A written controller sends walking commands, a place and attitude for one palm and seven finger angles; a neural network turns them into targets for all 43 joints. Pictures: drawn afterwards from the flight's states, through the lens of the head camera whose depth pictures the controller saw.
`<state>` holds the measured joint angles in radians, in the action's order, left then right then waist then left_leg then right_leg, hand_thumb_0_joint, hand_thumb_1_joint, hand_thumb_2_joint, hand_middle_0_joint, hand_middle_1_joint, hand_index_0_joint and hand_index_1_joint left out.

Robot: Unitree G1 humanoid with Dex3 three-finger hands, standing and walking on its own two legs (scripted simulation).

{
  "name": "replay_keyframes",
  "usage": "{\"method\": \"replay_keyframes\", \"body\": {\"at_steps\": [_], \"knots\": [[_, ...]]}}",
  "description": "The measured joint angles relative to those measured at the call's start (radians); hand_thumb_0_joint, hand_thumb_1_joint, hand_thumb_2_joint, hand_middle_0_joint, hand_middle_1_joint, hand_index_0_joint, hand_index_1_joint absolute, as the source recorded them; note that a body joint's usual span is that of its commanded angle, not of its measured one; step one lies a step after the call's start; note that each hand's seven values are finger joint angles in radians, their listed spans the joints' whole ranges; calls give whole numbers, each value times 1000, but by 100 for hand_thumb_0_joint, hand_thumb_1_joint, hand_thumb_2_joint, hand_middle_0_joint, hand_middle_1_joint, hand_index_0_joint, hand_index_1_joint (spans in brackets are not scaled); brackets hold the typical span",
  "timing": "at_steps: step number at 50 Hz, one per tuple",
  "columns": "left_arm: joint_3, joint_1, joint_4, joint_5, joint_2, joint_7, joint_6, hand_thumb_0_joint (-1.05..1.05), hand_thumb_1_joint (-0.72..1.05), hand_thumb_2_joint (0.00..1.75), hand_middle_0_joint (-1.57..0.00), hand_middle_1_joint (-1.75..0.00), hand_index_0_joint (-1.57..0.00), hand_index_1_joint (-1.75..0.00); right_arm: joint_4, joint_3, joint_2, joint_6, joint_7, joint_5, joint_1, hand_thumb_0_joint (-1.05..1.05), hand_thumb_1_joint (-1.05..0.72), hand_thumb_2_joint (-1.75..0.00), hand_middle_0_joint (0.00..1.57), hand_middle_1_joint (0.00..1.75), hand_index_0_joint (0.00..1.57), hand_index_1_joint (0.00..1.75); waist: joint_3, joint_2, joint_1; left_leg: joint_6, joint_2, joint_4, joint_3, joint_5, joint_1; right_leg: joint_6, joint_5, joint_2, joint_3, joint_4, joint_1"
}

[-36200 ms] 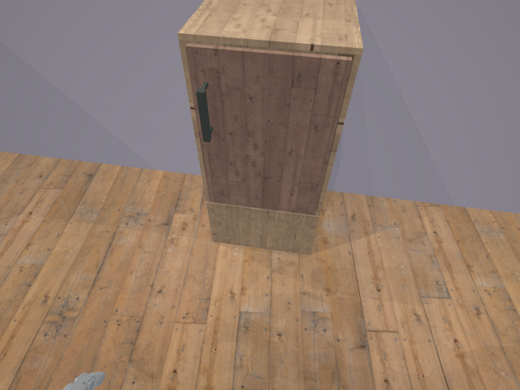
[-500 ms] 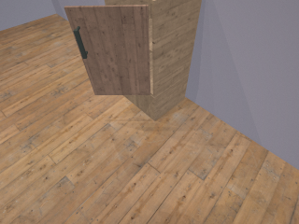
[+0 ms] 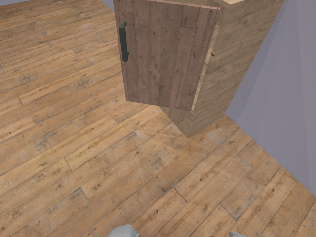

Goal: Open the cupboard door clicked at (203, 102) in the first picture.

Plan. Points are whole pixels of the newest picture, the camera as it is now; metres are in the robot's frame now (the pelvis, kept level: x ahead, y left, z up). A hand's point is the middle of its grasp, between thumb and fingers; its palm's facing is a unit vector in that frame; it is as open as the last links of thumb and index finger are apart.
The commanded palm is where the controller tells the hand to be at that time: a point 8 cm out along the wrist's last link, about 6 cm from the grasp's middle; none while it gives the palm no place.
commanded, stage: take the last steps up to it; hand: left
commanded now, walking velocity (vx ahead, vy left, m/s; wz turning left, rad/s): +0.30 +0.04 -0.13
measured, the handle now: (125, 42) +0.84 +0.24 -0.01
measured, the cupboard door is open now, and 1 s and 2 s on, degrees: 46 46 46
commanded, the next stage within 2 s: come to a stop and stand still in 0.48 s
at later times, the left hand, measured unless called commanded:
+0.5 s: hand (113, 181) +0.27 +0.17 -0.14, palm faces -0.02 -0.98 -0.20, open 7.3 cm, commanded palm none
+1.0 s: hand (96, 177) +0.29 +0.23 -0.16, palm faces -0.05 -0.98 -0.21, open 7.4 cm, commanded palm none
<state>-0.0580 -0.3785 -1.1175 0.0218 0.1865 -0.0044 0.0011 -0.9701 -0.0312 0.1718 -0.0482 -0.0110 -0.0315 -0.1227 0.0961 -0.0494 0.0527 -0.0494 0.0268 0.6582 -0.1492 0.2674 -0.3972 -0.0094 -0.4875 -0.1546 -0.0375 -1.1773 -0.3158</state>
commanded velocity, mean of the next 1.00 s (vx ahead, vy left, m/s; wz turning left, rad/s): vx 0.04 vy -0.03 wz -0.03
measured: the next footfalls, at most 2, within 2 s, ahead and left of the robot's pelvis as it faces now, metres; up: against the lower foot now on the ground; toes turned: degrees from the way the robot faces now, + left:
right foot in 0.36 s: +0.22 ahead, -0.10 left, +0.00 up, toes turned -10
left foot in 0.70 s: +0.37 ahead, +0.15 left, +0.00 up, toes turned +1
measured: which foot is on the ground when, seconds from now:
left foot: down 0.00-0.40, up 0.42-0.68, down 0.70-1.00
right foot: up 0.00-0.34, down 0.36-0.76, up 0.78-1.00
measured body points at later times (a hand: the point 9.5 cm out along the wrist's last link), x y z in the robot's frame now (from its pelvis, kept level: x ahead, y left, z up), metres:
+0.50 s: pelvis +0.18 +0.00 +0.02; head +0.21 -0.02 +0.46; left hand +0.27 +0.22 -0.12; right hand +0.12 -0.22 -0.15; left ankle +0.11 +0.11 -0.65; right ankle +0.18 -0.09 -0.72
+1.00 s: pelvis +0.23 +0.04 +0.02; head +0.28 +0.05 +0.46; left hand +0.29 +0.28 -0.15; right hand +0.32 -0.20 -0.12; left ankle +0.33 +0.15 -0.72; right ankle +0.17 -0.09 -0.65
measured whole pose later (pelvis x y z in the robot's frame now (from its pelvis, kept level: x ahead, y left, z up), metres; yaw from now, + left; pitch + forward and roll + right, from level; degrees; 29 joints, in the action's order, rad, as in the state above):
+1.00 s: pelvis +0.23 +0.04 +0.02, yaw -7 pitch +0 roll -2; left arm -0.07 -0.22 -1.00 0.02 0.21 -0.01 -0.07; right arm -0.99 -0.03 0.15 0.01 0.05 -0.03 -0.09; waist 0.09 -0.01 0.03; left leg -0.02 0.09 0.51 -0.11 0.14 -0.37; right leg -0.04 -0.51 -0.01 -0.01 -1.04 -0.42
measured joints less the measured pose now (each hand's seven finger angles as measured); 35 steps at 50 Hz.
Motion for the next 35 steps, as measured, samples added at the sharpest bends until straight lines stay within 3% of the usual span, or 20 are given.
{"method": "replay_keyframes", "body": {"at_steps": [3, 7, 11, 16, 19, 22, 24, 26, 29, 33, 35], "knots": [[-6, 67, 37, 7, 8, 5, 6, 1, 91, 90, -20, -30, -20, -30, -10, 1, -21, -14, 20, 4, -31, 0, -91, -90, 20, 30, 21, 30, -18, 2, -4, -4, -20, -104, -27, -20, 88, 11, 97, 21, -24, -50, -136], [-7, 146, 96, 9, -1, 9, 13, 1, 91, 90, -19, -30, -20, -30, -31, -9, 0, -29, 30, 3, -81, -1, -94, -90, 20, 30, 21, 30, -47, 17, -21, -22, -50, -233, -52, -40, 193, 9, 178, 38, -49, 79, -226], [-4, 213, 141, 8, -12, 16, 13, 1, 91, 90, -19, -29, -20, -30, -68, -8, 9, -22, 24, -2, -144, -1, -93, -90, 20, 30, 21, 30, -63, 30, -41, -22, -70, -299, -59, -28, 272, 8, 233, 43, -51, 282, -220], [4, 255, 174, 9, -24, 22, 15, 1, 91, 90, -19, -30, -20, -30, -119, -3, 5, -5, 18, -6, -220, 0, -92, -90, 20, 30, 20, 30, -69, 47, -67, -4, -68, -283, -64, 45, 333, 16, 245, 58, -46, 474, -132], [8, 255, 181, 11, -28, 22, 32, 1, 91, 90, -19, -30, -20, -30, -146, 2, -1, 4, 17, -2, -256, 0, -91, -90, 20, 30, 20, 30, -64, 63, -73, 19, -36, -177, -63, 137, 327, 35, 238, 85, -60, 568, -47], [16, 242, 173, 6, -39, 15, 61, 0, 91, 90, -20, -30, -20, -30, -163, 2, -6, 23, 11, 7, -247, 1, -91, -90, 20, 30, 20, 30, -34, 79, -76, 30, -13, 181, 18, 222, 189, 54, 193, 106, -83, 553, -12], [20, 212, 159, 1, -47, 4, 68, 0, 91, 90, -20, -30, -20, -30, -163, -1, -7, 31, 10, 10, -226, 1, -91, -90, 20, 30, 20, 30, -21, 75, -69, 40, -11, 359, 61, 204, 87, 49, 205, 112, -87, 605, 37], [2, 178, 144, -9, -47, -15, 73, -1, 93, 90, -20, -30, -21, -30, -150, -5, -7, 35, 11, 10, -200, 1, -91, -90, 20, 30, 20, 29, -20, 71, -62, 54, 7, 395, 85, 160, 10, 48, 223, 120, -90, 674, 85], [-2, 131, 108, -3, -22, -17, 67, -1, 95, 90, -20, -30, -21, -30, -124, -9, -9, 36, 8, 10, -155, 1, -91, -90, 20, 30, 20, 29, -27, 60, -57, 70, 38, 283, 93, 93, -51, 38, 239, 122, -93, 753, 144], [5, 81, 55, 1, -13, -13, 48, -1, 94, 90, -20, -30, -20, -30, -99, -9, 0, 27, 14, 10, -99, 1, -92, -90, 20, 30, 20, 29, -27, 48, -38, 81, 42, 38, 93, -5, -29, 10, 210, 114, -87, 762, 192], [14, 55, 34, -3, -18, -17, 33, 0, 93, 90, -20, -30, -20, -30, -90, -3, 12, 18, 17, 10, -81, 1, -92, -90, 20, 29, 20, 29, -31, 56, -27, 80, 42, -101, 98, -168, 25, -9, 166, 117, -80, 712, 199]]}}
